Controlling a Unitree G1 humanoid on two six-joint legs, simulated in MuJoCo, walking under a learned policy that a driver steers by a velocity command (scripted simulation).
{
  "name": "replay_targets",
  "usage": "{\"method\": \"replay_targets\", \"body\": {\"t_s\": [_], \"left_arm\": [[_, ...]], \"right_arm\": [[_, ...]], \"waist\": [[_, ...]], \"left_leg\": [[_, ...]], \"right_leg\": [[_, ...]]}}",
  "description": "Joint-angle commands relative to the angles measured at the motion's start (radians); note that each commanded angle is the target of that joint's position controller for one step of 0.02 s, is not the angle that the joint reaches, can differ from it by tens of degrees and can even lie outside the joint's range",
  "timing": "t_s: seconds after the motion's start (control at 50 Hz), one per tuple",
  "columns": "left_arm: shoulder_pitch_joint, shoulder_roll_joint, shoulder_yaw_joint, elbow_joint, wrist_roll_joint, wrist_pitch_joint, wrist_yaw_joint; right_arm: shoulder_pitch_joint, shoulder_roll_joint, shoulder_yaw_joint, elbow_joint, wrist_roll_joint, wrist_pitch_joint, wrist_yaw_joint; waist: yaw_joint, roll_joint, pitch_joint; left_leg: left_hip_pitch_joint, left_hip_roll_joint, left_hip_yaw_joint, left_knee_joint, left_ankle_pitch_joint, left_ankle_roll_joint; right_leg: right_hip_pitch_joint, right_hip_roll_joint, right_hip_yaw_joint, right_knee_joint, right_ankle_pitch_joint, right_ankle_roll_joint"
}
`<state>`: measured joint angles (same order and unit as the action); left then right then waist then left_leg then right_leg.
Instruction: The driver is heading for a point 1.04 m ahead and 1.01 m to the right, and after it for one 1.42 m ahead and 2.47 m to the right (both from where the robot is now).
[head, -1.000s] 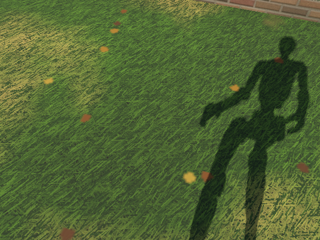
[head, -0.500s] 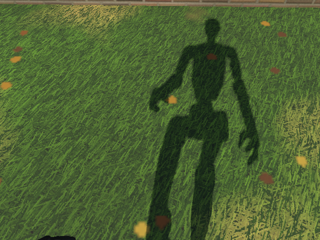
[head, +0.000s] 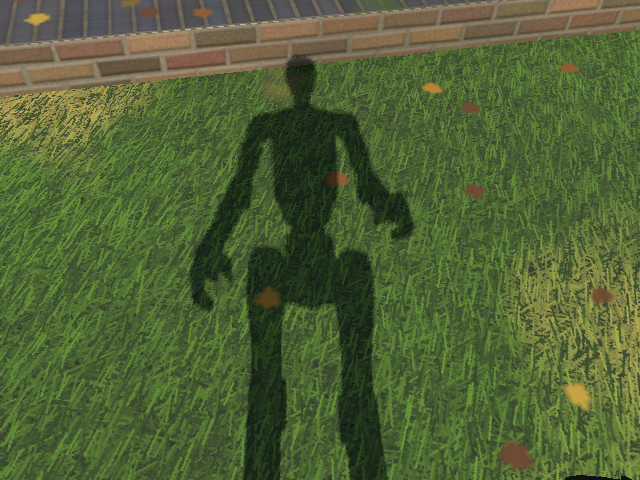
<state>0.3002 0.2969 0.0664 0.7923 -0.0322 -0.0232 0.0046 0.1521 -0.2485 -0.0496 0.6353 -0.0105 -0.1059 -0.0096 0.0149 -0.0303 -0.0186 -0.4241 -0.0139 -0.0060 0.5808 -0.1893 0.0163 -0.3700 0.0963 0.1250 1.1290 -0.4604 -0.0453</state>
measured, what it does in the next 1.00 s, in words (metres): walks ahead, turning right: right foot, then left foot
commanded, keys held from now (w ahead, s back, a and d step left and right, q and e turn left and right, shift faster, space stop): w+e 0.42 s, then e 0.36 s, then no key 0.22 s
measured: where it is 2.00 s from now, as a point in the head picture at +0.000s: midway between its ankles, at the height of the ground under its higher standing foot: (483, 411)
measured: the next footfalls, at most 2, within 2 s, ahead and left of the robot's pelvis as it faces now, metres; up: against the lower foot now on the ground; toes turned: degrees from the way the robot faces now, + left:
right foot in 0.42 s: +0.33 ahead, -0.20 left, +0.00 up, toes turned -17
left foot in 0.88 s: +0.57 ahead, -0.10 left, +0.00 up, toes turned -35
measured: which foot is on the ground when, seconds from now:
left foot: down 0.00-0.42, up 0.44-0.86, down 0.88-1.00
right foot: up 0.00-0.40, down 0.42-0.88, up 0.90-1.00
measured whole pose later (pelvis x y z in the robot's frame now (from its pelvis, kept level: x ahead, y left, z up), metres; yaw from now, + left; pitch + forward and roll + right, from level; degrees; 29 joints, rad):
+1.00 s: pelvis +0.41 -0.12 +0.01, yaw -33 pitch +1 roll +0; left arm 0.19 0.31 0.07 0.70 -0.01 0.04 0.04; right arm 0.09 -0.25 -0.04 0.68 -0.02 -0.05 0.00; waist 0.01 -0.02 0.04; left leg -0.40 -0.03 -0.02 0.50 -0.13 0.03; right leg -0.40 0.12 0.16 1.05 -0.58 0.04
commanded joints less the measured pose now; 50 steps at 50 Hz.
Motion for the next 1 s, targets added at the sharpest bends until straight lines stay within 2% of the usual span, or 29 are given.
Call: {"method": "replay_targets", "body": {"t_s": [0.02, 0.06, 0.1, 0.18, 0.24, 0.32, 0.36, 0.38, 0.4, 0.42, 0.44, 0.46, 0.48, 0.5, 0.52, 0.54, 0.58, 0.64, 0.7, 0.78, 0.84, 0.86, 0.88, 0.9, 0.92, 0.94, 0.96, 0.98, 1.0], "left_arm": [[-0.078, 0.099, 0.029, -0.107, 0.009, -0.004, -0.005], [-0.055, 0.066, 0.027, -0.110, 0.009, 0.012, -0.006], [-0.083, 0.046, 0.023, -0.131, 0.015, 0.018, -0.005], [-0.153, 0.031, 0.018, -0.150, 0.014, 0.010, -0.018], [-0.236, 0.018, 0.012, -0.170, 0.014, -0.001, -0.038], [-0.315, 0.025, 0.012, -0.208, 0.010, 0.000, -0.056], [-0.301, 0.047, 0.023, -0.219, 0.015, 0.001, -0.061], [-0.246, 0.067, 0.036, -0.211, 0.018, 0.003, -0.059], [-0.101, 0.102, 0.060, -0.169, 0.015, 0.004, -0.057], [0.088, 0.176, 0.097, -0.115, 0.009, 0.009, -0.044], [0.106, 0.317, 0.119, -0.118, 0.002, 0.005, -0.028], [0.111, 0.290, 0.101, -0.162, 0.017, -0.012, -0.030], [0.073, 0.214, 0.077, -0.159, 0.027, -0.025, -0.033], [0.027, 0.169, 0.064, -0.156, 0.019, -0.031, -0.031], [-0.041, 0.138, 0.054, -0.164, 0.012, -0.028, -0.027], [-0.088, 0.118, 0.046, -0.179, 0.018, -0.024, -0.020], [-0.118, 0.130, 0.048, -0.183, 0.032, -0.019, -0.010], [-0.109, 0.163, 0.058, -0.165, 0.024, -0.008, 0.010], [-0.095, 0.162, 0.058, -0.151, 0.009, 0.021, 0.029], [-0.063, 0.157, 0.056, -0.141, 0.010, 0.043, 0.038], [-0.085, 0.133, 0.044, -0.148, 0.014, 0.046, 0.039], [-0.107, 0.119, 0.038, -0.154, 0.013, 0.044, 0.038], [-0.083, 0.081, 0.025, -0.162, 0.027, 0.037, 0.036], [0.024, 0.044, 0.013, -0.156, 0.043, 0.026, 0.034], [0.073, 0.077, 0.014, -0.146, 0.028, 0.030, 0.035], [0.064, 0.156, 0.034, -0.127, 0.027, 0.041, 0.036], [0.004, 0.173, 0.044, -0.122, 0.022, 0.057, 0.039], [-0.018, 0.161, 0.046, -0.115, 0.022, 0.075, 0.043], [-0.029, 0.149, 0.044, -0.116, 0.024, 0.087, 0.045]], "right_arm": [[0.111, -0.117, -0.042, -0.011, 0.000, 0.006, -0.003], [0.079, -0.111, -0.043, 0.000, 0.005, -0.003, 0.006], [0.080, -0.131, -0.052, 0.018, 0.006, -0.011, 0.006], [0.108, -0.163, -0.066, 0.057, 0.003, -0.007, 0.000], [0.127, -0.180, -0.072, 0.080, 0.012, 0.001, -0.005], [0.170, -0.210, -0.084, 0.114, 0.032, 0.015, 0.000], [0.160, -0.234, -0.092, 0.121, 0.043, 0.026, 0.000], [0.150, -0.251, -0.097, 0.121, 0.049, 0.032, -0.003], [0.135, -0.247, -0.094, 0.119, 0.055, 0.040, -0.006], [0.152, -0.214, -0.079, 0.111, 0.041, 0.038, -0.012], [0.200, -0.085, -0.035, 0.043, -0.013, 0.024, -0.008], [0.157, -0.117, -0.027, 0.023, 0.009, -0.012, -0.002], [0.066, -0.186, -0.042, 0.001, 0.047, -0.029, 0.005], [0.046, -0.177, -0.036, 0.001, 0.037, -0.034, 0.001], [0.040, -0.181, -0.041, 0.014, 0.009, -0.030, -0.009], [0.043, -0.198, -0.051, 0.015, -0.005, -0.018, -0.012], [0.057, -0.170, -0.048, 0.013, -0.007, 0.009, -0.009], [0.027, -0.122, -0.031, 0.007, -0.009, 0.031, -0.012], [-0.050, -0.106, -0.021, -0.006, -0.004, 0.039, -0.004], [-0.137, -0.122, -0.022, -0.030, 0.006, 0.044, 0.007], [-0.101, -0.144, -0.034, -0.023, 0.001, 0.033, 0.015], [-0.071, -0.142, -0.036, -0.016, -0.003, 0.025, 0.015], [-0.052, -0.176, -0.041, -0.023, -0.019, 0.018, 0.009], [-0.048, -0.225, -0.045, -0.038, -0.045, 0.023, 0.001], [0.013, -0.175, -0.039, -0.006, -0.046, 0.037, 0.002], [0.006, -0.137, -0.027, -0.012, -0.015, 0.042, 0.007], [-0.010, -0.127, -0.023, -0.013, -0.005, 0.048, 0.008], [-0.037, -0.126, -0.019, -0.014, -0.003, 0.055, 0.010], [-0.069, -0.128, -0.017, -0.014, -0.001, 0.062, 0.010]], "waist": [[-0.058, 0.128, 0.047], [-0.031, 0.155, 0.048], [-0.026, 0.142, 0.038], [-0.042, 0.107, 0.021], [-0.072, 0.109, 0.044], [-0.094, 0.118, 0.086], [-0.065, 0.136, 0.080], [-0.026, 0.143, 0.038], [0.056, 0.125, -0.039], [0.134, 0.074, -0.138], [0.055, -0.235, -0.195], [0.086, -0.207, -0.377], [0.106, -0.117, -0.273], [0.073, -0.069, -0.189], [0.034, -0.007, -0.126], [0.001, -0.007, -0.097], [-0.038, -0.003, -0.083], [-0.043, -0.002, -0.081], [-0.016, -0.044, -0.102], [0.016, -0.065, -0.090], [-0.005, -0.098, -0.084], [-0.031, -0.098, -0.081], [-0.026, -0.043, -0.123], [0.030, 0.155, -0.185], [0.021, 0.311, -0.246], [0.005, 0.206, -0.214], [-0.008, 0.141, -0.158], [-0.004, 0.111, -0.112], [0.005, 0.114, -0.078]], "left_leg": [[0.302, 0.300, -0.386, -0.331, -0.155, 0.145], [0.222, 0.264, -0.258, -0.390, -0.060, 0.142], [0.236, 0.279, -0.183, -0.417, 0.033, 0.161], [0.329, 0.288, -0.052, -0.424, 0.146, 0.160], [0.343, 0.271, 0.051, -0.415, 0.164, 0.133], [0.415, 0.302, 0.106, -0.389, 0.181, 0.112], [0.457, 0.314, 0.136, -0.304, 0.419, 0.096], [0.463, 0.305, 0.166, -0.201, 0.620, 0.080], [0.424, 0.272, 0.211, -0.019, 0.748, 0.056], [0.235, 0.232, 0.230, 0.244, 0.628, 0.013], [-0.225, 0.063, 0.204, 0.645, -0.234, -0.071], [-0.344, -0.017, -0.046, 0.827, -0.448, -0.077], [-0.410, 0.036, -0.086, 0.835, -0.364, -0.057], [-0.387, 0.074, -0.075, 0.764, -0.290, -0.044], [-0.333, 0.109, -0.072, 0.684, -0.239, -0.049], [-0.256, 0.125, -0.072, 0.638, -0.215, -0.055], [-0.180, 0.111, -0.060, 0.572, -0.194, -0.073], [-0.154, 0.064, -0.038, 0.395, -0.091, -0.099], [-0.090, 0.015, -0.037, 0.218, 0.083, -0.104], [-0.062, -0.021, -0.072, 0.061, 0.094, -0.097], [0.001, -0.013, -0.078, -0.060, 0.087, -0.059], [0.079, -0.002, -0.066, -0.160, 0.196, -0.033], [0.220, 0.099, -0.134, -0.178, 0.450, 0.013], [0.426, 0.292, -0.319, -0.122, 0.886, 0.142], [0.484, 0.448, -0.558, -0.163, 0.856, 0.303], [0.443, 0.427, -0.577, -0.184, 0.652, 0.312], [0.396, 0.370, -0.487, -0.185, 0.511, 0.270], [0.330, 0.324, -0.419, -0.205, 0.401, 0.238], [0.262, 0.298, -0.377, -0.231, 0.309, 0.221]], "right_leg": [[-0.387, -0.149, 0.007, 0.075, 0.097, 0.014], [-0.309, -0.168, -0.024, 0.030, 0.143, 0.023], [-0.330, -0.183, -0.026, -0.032, 0.207, 0.036], [-0.365, -0.191, -0.032, -0.205, 0.372, 0.054], [-0.315, -0.181, -0.083, -0.355, 0.473, 0.050], [-0.279, -0.166, -0.138, -0.465, 0.396, 0.015], [-0.222, -0.131, -0.182, -0.496, 0.286, -0.027], [-0.126, -0.091, -0.221, -0.513, 0.247, -0.051], [0.073, -0.039, -0.252, -0.576, 0.298, -0.084], [0.384, -0.049, -0.173, -0.580, 0.332, -0.129], [0.704, -0.337, 0.367, -0.645, 0.326, -0.299], [0.774, -0.459, 0.715, -0.806, 0.323, -0.408], [0.716, -0.426, 0.541, -0.796, 0.493, -0.356], [0.593, -0.376, 0.392, -0.768, 0.627, -0.315], [0.456, -0.336, 0.293, -0.765, 0.730, -0.276], [0.340, -0.313, 0.234, -0.778, 0.825, -0.261], [0.222, -0.292, 0.193, -0.801, 0.947, -0.261], [0.154, -0.244, 0.127, -0.792, 1.013, -0.239], [0.135, -0.194, 0.108, -0.760, 0.921, -0.182], [0.181, -0.201, 0.207, -0.703, 0.768, -0.150], [0.233, -0.210, 0.276, -0.625, 0.683, -0.127], [0.220, -0.182, 0.273, -0.582, 0.641, -0.103], [0.171, -0.126, 0.237, -0.488, 0.539, -0.062], [0.013, -0.014, 0.143, -0.308, 0.110, -0.005], [-0.103, 0.027, 0.085, -0.150, -0.260, 0.056], [-0.132, -0.013, 0.096, -0.021, -0.245, 0.091], [-0.163, -0.024, 0.076, 0.055, -0.188, 0.111], [-0.168, -0.032, 0.065, 0.074, -0.144, 0.123], [-0.147, -0.051, 0.062, 0.053, -0.097, 0.130]]}}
